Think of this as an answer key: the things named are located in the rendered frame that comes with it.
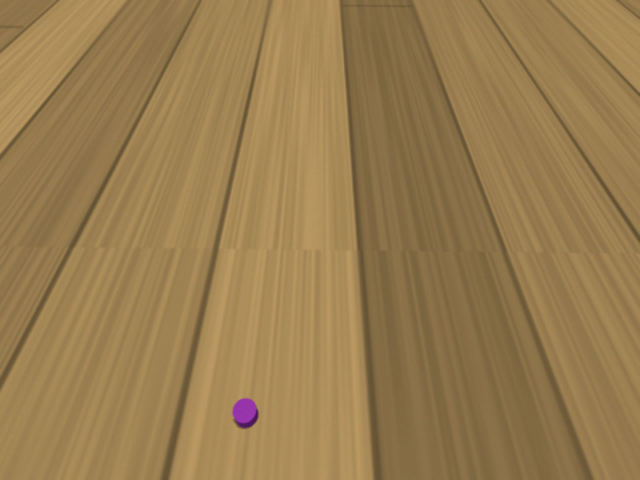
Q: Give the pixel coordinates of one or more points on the tin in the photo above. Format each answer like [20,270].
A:
[245,413]

